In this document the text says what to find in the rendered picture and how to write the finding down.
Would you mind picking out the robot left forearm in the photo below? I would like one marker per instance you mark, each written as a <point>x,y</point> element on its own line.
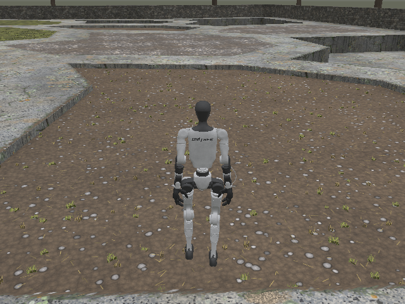
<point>178,175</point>

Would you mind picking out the robot left upper arm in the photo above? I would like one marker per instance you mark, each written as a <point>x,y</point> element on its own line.
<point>182,134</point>

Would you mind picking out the robot right forearm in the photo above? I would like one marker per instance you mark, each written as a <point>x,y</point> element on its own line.
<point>227,174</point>

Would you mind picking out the right robot thigh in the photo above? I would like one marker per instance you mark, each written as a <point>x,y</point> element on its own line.
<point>216,186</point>

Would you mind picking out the robot left hand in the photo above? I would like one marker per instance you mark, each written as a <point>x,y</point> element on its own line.
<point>177,197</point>

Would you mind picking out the robot right hand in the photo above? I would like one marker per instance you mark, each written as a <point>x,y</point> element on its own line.
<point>228,197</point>

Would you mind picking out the robot head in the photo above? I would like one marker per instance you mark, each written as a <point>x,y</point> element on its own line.
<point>202,109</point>

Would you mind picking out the robot right upper arm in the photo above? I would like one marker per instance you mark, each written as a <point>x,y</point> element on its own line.
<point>222,134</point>

